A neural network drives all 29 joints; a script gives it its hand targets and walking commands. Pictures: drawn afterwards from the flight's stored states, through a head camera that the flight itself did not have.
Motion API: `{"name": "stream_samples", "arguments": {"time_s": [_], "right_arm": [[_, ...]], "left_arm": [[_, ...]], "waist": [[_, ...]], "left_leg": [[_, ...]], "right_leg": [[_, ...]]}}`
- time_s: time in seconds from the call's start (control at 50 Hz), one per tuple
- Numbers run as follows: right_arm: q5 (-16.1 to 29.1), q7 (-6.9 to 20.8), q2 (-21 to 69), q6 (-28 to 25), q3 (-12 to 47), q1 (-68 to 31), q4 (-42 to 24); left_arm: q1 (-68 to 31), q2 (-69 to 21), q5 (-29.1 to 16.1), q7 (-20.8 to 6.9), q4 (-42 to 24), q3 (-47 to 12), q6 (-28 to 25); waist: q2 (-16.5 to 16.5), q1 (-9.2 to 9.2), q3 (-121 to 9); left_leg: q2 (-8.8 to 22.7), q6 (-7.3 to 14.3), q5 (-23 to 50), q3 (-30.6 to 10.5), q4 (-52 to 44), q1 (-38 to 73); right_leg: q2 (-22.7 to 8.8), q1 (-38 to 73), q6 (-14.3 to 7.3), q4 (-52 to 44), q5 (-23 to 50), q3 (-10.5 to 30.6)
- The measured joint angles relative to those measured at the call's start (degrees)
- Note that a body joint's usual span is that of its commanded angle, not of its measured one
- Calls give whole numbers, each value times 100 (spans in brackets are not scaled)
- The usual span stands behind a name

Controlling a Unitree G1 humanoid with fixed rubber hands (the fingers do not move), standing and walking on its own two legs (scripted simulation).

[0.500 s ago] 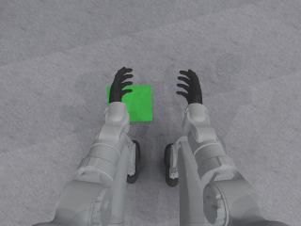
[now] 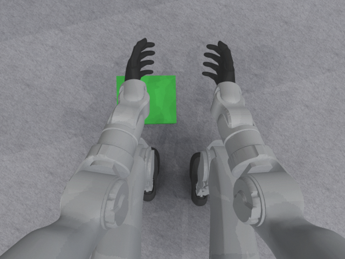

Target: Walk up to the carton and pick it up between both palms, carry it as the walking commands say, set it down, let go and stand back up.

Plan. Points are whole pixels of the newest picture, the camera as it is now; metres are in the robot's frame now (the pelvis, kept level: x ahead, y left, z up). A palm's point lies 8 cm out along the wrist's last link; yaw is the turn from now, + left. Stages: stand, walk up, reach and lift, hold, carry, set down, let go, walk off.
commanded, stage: set down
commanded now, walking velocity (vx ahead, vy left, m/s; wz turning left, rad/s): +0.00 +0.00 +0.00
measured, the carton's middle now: (148, 102) +0.44 +0.08 -0.43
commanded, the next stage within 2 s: none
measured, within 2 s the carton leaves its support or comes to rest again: neither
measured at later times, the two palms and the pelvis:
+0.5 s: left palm (141, 75) +0.49 +0.09 -0.22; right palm (213, 77) +0.49 -0.09 -0.22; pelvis +0.00 +0.00 -0.05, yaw +0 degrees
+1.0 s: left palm (146, 73) +0.51 +0.08 -0.29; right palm (204, 77) +0.51 -0.09 -0.29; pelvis +0.00 -0.01 -0.10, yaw +1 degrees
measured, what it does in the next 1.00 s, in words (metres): lowers itself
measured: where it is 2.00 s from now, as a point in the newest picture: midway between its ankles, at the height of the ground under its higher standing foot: (174, 185)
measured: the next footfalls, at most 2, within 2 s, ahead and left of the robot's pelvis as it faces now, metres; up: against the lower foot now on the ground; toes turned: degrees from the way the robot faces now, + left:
none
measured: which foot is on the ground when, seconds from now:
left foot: down 0.00-1.00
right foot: down 0.00-1.00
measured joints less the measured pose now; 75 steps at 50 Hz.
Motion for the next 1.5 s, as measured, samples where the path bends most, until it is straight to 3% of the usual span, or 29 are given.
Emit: {"name": "stream_samples", "arguments": {"time_s": [0.26, 0.64, 0.88, 0.96, 1.02, 1.08, 1.2, 1.3, 1.5], "right_arm": [[68, -203, -285, -2, 387, -396, -474], [104, -109, -271, 93, 143, -1180, -17], [169, -108, -418, 125, 509, -1887, 121], [172, -28, -385, 136, 76, -2036, 598], [169, 46, -350, 170, -110, -1966, 782], [166, 101, -342, 182, -4, -2046, 869], [62, 153, -239, 43, -61, -2187, 782], [7, 159, -349, 66, -220, -2195, 988], [4, 335, -334, 92, -65, -2220, 1049]], "left_arm": [[-492, 151, -117, 0, -220, -58, -38], [-1388, 385, -117, -31, 541, 81, -70], [-2366, 614, -129, -36, 886, 79, -65], [-2372, 621, -122, -166, 1535, 234, -91], [-2405, 651, -120, -234, 1431, 262, -87], [-2453, 653, -120, -294, 1317, 259, -145], [-2618, 657, -113, -421, 1855, 377, -119], [-2598, 745, -109, -425, 1635, 457, -183], [-2598, 799, -74, -587, 1820, 458, -184]], "waist": [[0, 0, 669], [0, 0, 941], [0, 0, 1628], [0, 3, 1623], [0, 3, 1616], [0, 3, 1609], [0, 3, 1608], [0, 3, 1607], [-4, 3, 1495]], "left_leg": [[0, -23, -46, -2, 366, -371], [0, -23, -93, -2, 1254, -1344], [-5, -45, -182, -3, 1770, -1454], [-7, -57, -271, -2, 1926, -1493], [-13, -76, -314, -4, 1998, -1518], [-12, -95, -342, -4, 2065, -1553], [-14, -130, -359, -4, 2192, -1651], [-14, -138, -367, -4, 2215, -1659], [-14, -138, -377, -7, 2269, -1795]], "right_leg": [[13, -365, -5, 381, -67, -14], [40, -1282, -5, 1270, -180, -62], [48, -1373, -5, 1805, -307, -95], [80, -1411, -6, 1969, -402, -91], [140, -1436, 19, 2047, -462, -60], [161, -1480, 21, 2126, -484, -54], [179, -1587, 15, 2271, -509, -54], [205, -1600, 13, 2299, -517, -43], [224, -1732, 13, 2348, -528, -42]]}}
